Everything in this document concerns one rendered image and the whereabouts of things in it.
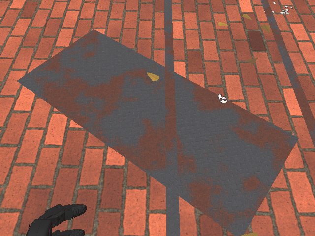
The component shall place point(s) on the left robot hand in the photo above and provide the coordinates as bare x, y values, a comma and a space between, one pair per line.
53, 217

